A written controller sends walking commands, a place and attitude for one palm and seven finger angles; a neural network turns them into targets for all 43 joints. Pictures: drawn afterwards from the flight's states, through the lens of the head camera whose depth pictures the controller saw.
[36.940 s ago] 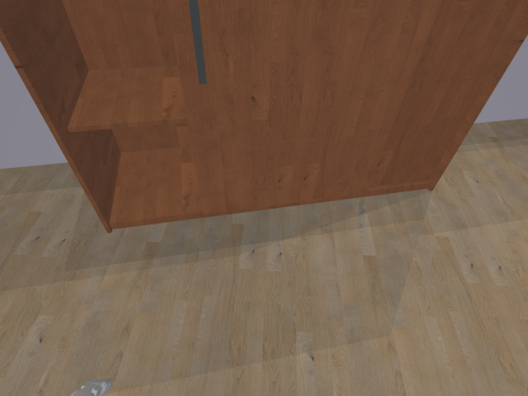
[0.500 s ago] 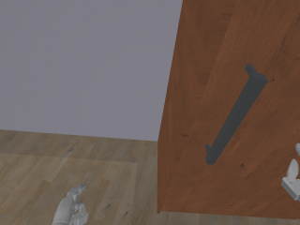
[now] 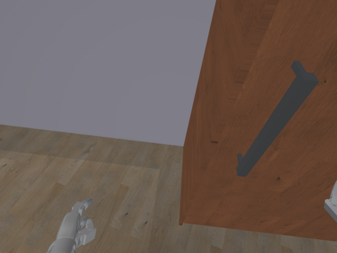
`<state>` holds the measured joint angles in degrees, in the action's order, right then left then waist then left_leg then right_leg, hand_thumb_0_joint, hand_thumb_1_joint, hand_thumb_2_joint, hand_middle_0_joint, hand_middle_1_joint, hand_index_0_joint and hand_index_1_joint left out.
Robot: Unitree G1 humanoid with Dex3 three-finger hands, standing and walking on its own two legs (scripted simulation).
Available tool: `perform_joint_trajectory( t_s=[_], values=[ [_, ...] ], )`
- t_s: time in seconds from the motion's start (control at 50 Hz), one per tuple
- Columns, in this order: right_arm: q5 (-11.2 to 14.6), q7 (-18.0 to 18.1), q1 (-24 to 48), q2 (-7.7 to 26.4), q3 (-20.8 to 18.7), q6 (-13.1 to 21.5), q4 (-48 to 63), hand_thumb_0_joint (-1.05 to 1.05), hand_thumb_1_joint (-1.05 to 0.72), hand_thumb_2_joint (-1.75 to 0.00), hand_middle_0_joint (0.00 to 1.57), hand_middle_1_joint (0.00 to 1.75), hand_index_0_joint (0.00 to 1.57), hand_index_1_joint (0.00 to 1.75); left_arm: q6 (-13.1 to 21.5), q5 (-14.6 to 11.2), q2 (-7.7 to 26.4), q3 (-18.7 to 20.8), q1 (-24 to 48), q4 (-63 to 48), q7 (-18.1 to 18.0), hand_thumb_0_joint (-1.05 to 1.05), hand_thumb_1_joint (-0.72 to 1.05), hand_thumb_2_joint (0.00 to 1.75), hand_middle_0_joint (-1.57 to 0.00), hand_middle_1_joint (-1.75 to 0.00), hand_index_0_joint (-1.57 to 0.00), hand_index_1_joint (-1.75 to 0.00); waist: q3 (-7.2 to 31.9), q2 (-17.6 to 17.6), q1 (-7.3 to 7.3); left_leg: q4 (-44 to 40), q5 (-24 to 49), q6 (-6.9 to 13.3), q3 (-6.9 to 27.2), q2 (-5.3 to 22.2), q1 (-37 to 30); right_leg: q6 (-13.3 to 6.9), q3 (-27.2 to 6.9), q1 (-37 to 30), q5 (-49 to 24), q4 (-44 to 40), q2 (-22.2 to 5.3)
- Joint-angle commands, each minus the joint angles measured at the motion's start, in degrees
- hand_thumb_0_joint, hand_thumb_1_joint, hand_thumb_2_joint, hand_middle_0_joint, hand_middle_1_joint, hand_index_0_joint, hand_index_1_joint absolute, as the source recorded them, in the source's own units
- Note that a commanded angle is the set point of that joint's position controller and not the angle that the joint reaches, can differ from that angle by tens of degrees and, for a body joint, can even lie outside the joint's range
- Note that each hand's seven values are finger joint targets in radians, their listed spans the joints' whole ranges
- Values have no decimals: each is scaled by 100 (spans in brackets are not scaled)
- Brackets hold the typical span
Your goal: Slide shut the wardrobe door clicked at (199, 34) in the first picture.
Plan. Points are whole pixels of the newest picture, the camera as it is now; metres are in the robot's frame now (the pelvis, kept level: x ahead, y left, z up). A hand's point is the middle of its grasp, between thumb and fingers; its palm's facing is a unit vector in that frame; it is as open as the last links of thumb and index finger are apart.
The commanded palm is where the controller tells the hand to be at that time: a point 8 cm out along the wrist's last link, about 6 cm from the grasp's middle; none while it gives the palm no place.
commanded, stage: step back with the hand held close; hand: right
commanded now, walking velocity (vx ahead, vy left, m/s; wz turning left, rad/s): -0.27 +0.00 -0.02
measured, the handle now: (263, 129) +0.36 -0.19 +0.14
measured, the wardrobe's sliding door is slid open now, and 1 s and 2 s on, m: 0.00 0.00 0.00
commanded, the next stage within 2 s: stop stepping back and stand still in 1.16 s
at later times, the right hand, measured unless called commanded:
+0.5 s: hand out of the picture +0.11 -0.31 +0.14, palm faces +0.48 +0.74 -0.46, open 7.4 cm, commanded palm +0.05 -0.34 +0.17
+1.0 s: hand out of the picture +0.04 -0.30 +0.16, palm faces +0.48 +0.78 -0.41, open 7.4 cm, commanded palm -0.02 -0.33 +0.17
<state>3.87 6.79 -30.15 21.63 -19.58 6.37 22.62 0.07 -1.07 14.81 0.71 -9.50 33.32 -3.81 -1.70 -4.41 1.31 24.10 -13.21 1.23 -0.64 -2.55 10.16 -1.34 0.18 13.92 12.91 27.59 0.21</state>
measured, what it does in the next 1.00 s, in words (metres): walks backwards: left foot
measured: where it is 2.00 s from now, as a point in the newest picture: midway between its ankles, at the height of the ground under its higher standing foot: outside the picture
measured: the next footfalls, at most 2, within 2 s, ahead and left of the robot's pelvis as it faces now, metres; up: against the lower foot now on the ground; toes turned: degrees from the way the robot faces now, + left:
left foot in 0.82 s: -0.14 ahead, +0.11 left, +0.00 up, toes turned -10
left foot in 1.20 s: -0.22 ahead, +0.09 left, +0.00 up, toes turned -5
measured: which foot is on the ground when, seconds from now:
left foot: down 0.00-0.64, up 0.66-0.80, down 0.82-1.00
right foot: down 0.00-1.00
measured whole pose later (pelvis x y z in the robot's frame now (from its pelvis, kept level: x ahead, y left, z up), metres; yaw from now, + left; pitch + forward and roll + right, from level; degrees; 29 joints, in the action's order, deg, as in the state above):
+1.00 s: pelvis -0.14 -0.03 -0.01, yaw -3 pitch +0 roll +3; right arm 1.8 8.4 -27.6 23.1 -21.5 13.4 29.0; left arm 3.8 -0.4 11.1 0.5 -8.7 36.3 -4.3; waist -1.0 -0.4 2.9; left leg 30.1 -19.5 -1.0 6.0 -4.7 10.0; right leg -3.3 3.5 25.0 3.8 29.0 -1.2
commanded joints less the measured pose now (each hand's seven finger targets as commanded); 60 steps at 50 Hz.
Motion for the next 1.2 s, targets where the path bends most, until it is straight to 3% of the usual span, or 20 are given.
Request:
perform_joint_trajectory(
  t_s=[0.0, 0.08, 0.24, 0.32, 0.4, 0.5, 0.56, 0.64, 0.74, 0.78, 0.82, 0.84, 0.9, 0.94, 0.98, 1.02, 1.06, 1.14, 1.16, 1.18],
  values=[
    [-4, 209, 23, 1445, -1083, 378, 1659, 0, -90, -90, 20, 30, 20, 30, 177, 0, 516, 211, 529, -1029, -98, 0, 90, 90, -20, -30, -20, -30, 1139, 217, 48, -51, 1997, -92, 474, 770, 24, -139, -431, -582, -2178, -11, -487],
    [4, 273, 8, 1488, -1196, 426, 1657, 0, -90, -90, 20, 30, 20, 30, 170, 11, 547, 218, 486, -1057, -160, 0, 90, 90, -20, -30, -20, -30, 937, 47, 40, 35, 1179, -80, 478, 577, 5, -188, -662, -81, -1604, -296, -613],
    [-169, 261, 160, 1077, -1000, 589, 1209, 0, -90, -90, 20, 30, 20, 30, 398, 20, 731, 243, 410, -1036, -165, 0, 90, 90, -20, -30, -20, -30, 405, -298, 20, 636, 32, -137, 467, 245, -767, -480, -1213, 2033, 2050, -1259, -910],
    [-332, 266, 523, 1000, -936, 696, 1319, 0, -90, -90, 20, 30, 20, 30, 549, 37, 724, 244, 332, -1015, -150, 0, 90, 90, -20, -30, -20, -30, 338, -162, 1, 950, -268, -148, 471, 175, -963, -590, -1368, 2632, 2943, -1407, -974],
    [-385, 279, 618, 1168, -1103, 813, 1604, 0, -90, -90, 20, 30, 20, 30, 658, 83, 674, 259, 311, -1005, -149, 0, 90, 90, -20, -30, -20, -30, 384, 43, -15, 821, -232, -33, 812, 302, -816, -597, -1270, 2645, 2844, -1001, -795],
    [-262, 336, 503, 1245, -1169, 967, 2031, 0, -90, -90, 20, 30, 20, 30, 753, 127, 525, 244, 180, -850, -66, 0, 90, 90, -20, -30, -20, -30, 598, 365, -99, 140, -337, 333, 1456, 913, 460, -264, -919, 1393, 1598, 26, -450],
    [-257, 383, 371, 1192, -1202, 996, 2034, 0, -90, -90, 20, 30, 20, 30, 810, 144, 564, 253, 225, -800, -98, 0, 90, 90, -20, -30, -20, -30, 750, -105, -81, 559, -100, 154, 1048, 577, 296, -297, -1112, 1437, 1453, -369, -671],
    [-382, 338, 326, 1116, -1397, 1079, 1568, 0, -90, -90, 20, 30, 20, 30, 897, 145, 723, 335, 330, -838, -164, 0, 90, 90, -20, -30, -20, -30, 535, -1032, -3, 2334, -238, -224, 287, -261, -1479, -764, -1979, 3606, 3607, -1928, -1541],
    [-269, 211, 155, 1152, -1398, 1100, 1413, 0, -90, -90, 20, 30, 20, 30, 933, 165, 617, 401, 286, -773, -94, 0, 90, 90, -20, -30, -20, -30, 419, -381, 0, 1609, -1022, -98, 340, -218, -664, -646, -1579, 2553, 2587, -1560, -1505],
    [-132, 202, 119, 1112, -1197, 1137, 1670, 0, -90, -90, 20, 30, 20, 30, 929, 142, 459, 328, 349, -697, -19, 0, 90, 90, -20, -30, -20, -30, 479, -16, -35, 118, -826, 148, 784, 192, 431, -243, -1039, 1183, 1694, -849, -1054],
    [-60, 260, 351, 1265, -1118, 1200, 1811, 0, -90, -90, 20, 30, 20, 30, 856, 132, 231, 279, 303, -549, 13, 0, 90, 90, -20, -30, -20, -30, 941, 983, -108, -617, 924, 406, 2087, 1289, 1334, 154, -172, -232, -184, 588, -541],
    [-115, 330, 740, 1467, -1162, 1254, 1926, 0, -90, -90, 20, 30, 20, 30, 835, 177, 236, 249, 329, -434, -6, 0, 90, 90, -20, -30, -20, -30, 1187, 1019, -115, -510, 2660, 329, 2111, 1595, 1226, 215, 93, -481, -522, 888, -419],
    [-188, 336, 919, 1483, -1049, 1058, 1933, 0, -90, -90, 20, 30, 20, 30, 765, 56, 367, 346, 430, -639, -118, 0, 90, 90, -20, -30, -20, -30, 1645, 1291, -104, 272, 4932, -347, 1268, 989, 472, 59, 299, -763, -2095, 762, -290],
    [-203, 311, 984, 1614, -1134, 990, 1803, 0, -90, -90, 20, 30, 20, 30, 665, 45, 412, 336, 540, -617, -141, 0, 90, 90, -20, -30, -20, -30, 1298, 601, -88, 261, 4100, -471, 1012, 626, 682, 0, 121, -995, -2927, 349, -503],
    [-137, 254, 564, 1413, -1075, 909, 1589, 0, -90, -90, 20, 30, 20, 30, 560, 76, 459, 324, 543, -697, -102, 0, 90, 90, -20, -30, -20, -30, 1346, -289, -27, 600, 1390, -451, 629, 73, 848, -194, -412, -1162, -3268, -303, -1013],
    [-83, 193, 286, 1360, -1176, 893, 1522, 0, -90, -90, 20, 30, 20, 30, 608, 162, 543, 371, 652, -792, -51, 0, 90, 90, -20, -30, -20, -30, 1228, -1199, 32, 1677, -1147, -259, 429, -354, 77, -435, -1222, 158, -674, -1644, -1658],
    [-110, 145, 117, 1309, -1317, 864, 1533, 0, -90, -90, 20, 30, 20, 30, 595, 252, 583, 370, 785, -871, -24, 0, 90, 90, -20, -30, -20, -30, 757, -1535, 85, 2501, -1247, -84, 243, -484, -1257, -455, -1350, 2414, 2453, -2662, -1812],
    [148, 131, -546, 1450, -1409, 792, 1801, 0, -90, -90, 20, 30, 20, 30, 589, 103, 415, 401, 712, -985, 61, 0, 90, 90, -20, -30, -20, -30, 1035, -206, 146, 238, -1489, 125, -9, -197, -484, 167, -346, 1449, 1791, -1260, -975],
    [144, 141, -533, 1440, -1272, 811, 2016, 0, -90, -90, 20, 30, 20, 30, 586, 66, 297, 373, 597, -901, 61, 0, 90, 90, -20, -30, -20, -30, 1065, 736, 66, -949, -1667, 414, 866, 621, 733, 422, 44, 444, 1181, 185, -524],
    [80, 194, -360, 1641, -1309, 828, 2183, 0, -90, -90, 20, 30, 20, 30, 586, 46, 220, 336, 541, -841, 49, 0, 90, 90, -20, -30, -20, -30, 902, 1994, 48, -1902, -1715, 876, 2887, 2064, 2222, 565, 122, -76, 824, 2154, 51]
  ],
)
